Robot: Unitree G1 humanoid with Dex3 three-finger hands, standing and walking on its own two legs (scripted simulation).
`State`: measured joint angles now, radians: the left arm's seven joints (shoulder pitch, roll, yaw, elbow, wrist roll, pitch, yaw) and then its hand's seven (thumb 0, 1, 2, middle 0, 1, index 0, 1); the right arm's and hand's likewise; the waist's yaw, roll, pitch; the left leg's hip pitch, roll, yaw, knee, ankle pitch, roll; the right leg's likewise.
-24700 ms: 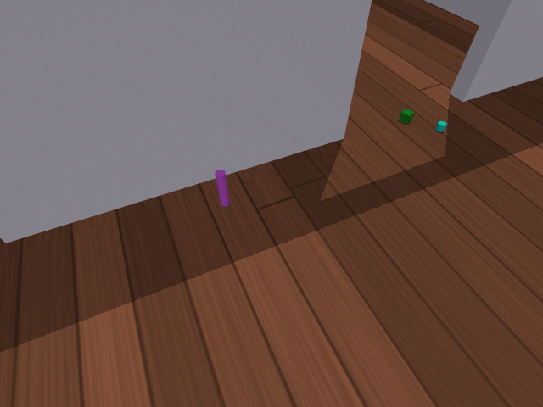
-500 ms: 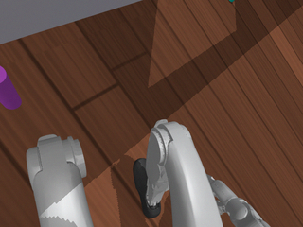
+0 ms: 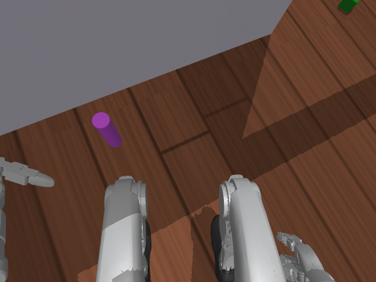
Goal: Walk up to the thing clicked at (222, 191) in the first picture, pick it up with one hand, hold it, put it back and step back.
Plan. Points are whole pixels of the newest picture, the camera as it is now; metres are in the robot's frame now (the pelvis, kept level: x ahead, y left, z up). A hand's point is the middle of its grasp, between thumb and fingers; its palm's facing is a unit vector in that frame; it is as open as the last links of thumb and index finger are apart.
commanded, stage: home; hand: left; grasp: from the side
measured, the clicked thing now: (109, 132) +0.48 +0.25 -0.32
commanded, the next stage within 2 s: none
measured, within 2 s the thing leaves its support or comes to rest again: neither
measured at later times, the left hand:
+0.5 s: hand (3, 184) +0.28 +0.24 +0.13, palm faces +0.21 -0.90 -0.38, open 17.3 cm
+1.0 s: hand out of the picture +0.23 +0.20 +0.24, palm faces +0.22 -0.93 -0.30, open 17.6 cm
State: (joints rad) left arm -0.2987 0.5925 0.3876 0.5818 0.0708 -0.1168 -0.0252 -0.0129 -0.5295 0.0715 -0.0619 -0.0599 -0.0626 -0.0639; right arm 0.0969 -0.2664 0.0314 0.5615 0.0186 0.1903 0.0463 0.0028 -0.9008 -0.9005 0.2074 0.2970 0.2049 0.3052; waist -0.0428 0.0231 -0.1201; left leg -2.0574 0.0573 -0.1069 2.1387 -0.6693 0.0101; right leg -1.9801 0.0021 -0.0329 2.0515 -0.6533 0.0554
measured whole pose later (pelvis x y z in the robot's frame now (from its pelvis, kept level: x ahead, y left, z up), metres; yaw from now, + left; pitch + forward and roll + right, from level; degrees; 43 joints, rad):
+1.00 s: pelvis +0.09 +0.00 +0.30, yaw +7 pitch +9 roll -2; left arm 0.49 0.21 -0.02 -0.05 -0.01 0.29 0.15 -0.01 -0.57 0.04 -0.06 -0.05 -0.06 -0.05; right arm 0.27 -0.20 0.03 0.45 0.02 -0.09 -0.18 0.01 -0.90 -0.90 0.21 0.30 0.20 0.31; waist -0.01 0.04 -0.12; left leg -0.68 0.05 -0.03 1.00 -0.48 -0.02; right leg -0.63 -0.03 -0.05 0.94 -0.47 0.03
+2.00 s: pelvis +0.08 -0.01 +0.30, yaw +7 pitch +7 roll -2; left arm 0.46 0.19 -0.01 0.01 0.00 0.26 0.14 -0.01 -0.55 0.05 -0.06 -0.05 -0.06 -0.06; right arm 0.27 -0.20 0.02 0.52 0.00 -0.13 -0.18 0.01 -0.90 -0.90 0.21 0.30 0.20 0.30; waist -0.01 0.04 -0.09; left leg -0.63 0.05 -0.03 0.95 -0.45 -0.03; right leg -0.58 -0.02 -0.05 0.91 -0.45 0.02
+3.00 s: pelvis +0.08 -0.01 +0.31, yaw +7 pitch +5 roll -1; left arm 0.36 0.23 -0.02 0.20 0.06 0.14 0.09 0.00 0.36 0.77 -0.20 -0.28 -0.20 -0.29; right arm 0.22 -0.23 0.01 0.63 -0.07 -0.10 -0.12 0.01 -0.90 -0.90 0.21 0.30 0.20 0.30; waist 0.00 0.01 -0.03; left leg -0.55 0.04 -0.02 0.91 -0.44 -0.02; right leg -0.52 -0.04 -0.03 0.89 -0.45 0.02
